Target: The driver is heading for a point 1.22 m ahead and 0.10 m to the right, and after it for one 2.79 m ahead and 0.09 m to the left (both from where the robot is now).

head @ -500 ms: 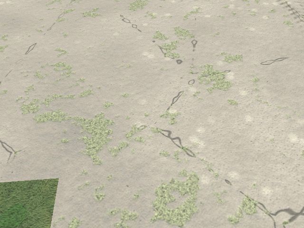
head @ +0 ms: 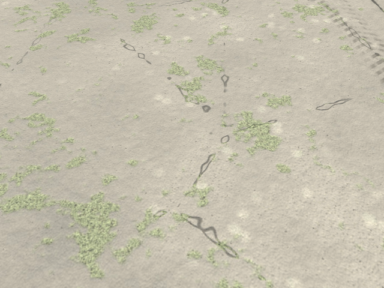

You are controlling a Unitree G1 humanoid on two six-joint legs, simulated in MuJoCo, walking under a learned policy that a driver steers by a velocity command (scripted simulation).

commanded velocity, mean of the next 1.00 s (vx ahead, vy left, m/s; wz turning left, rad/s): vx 0.50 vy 0.00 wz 0.00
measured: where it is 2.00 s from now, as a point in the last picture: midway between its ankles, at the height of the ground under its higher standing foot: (199, 161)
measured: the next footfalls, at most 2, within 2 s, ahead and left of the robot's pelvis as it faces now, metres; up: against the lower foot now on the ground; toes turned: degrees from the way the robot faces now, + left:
right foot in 0.30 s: +0.34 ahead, -0.17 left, +0.00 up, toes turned -2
left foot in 0.86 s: +0.65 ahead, +0.07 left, +0.00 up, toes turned +3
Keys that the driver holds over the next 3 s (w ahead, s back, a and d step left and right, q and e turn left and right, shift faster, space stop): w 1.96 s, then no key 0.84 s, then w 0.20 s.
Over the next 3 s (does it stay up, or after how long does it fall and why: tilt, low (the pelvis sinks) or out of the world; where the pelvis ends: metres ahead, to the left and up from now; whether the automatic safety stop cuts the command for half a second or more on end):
stays up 1.30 -0.03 -0.01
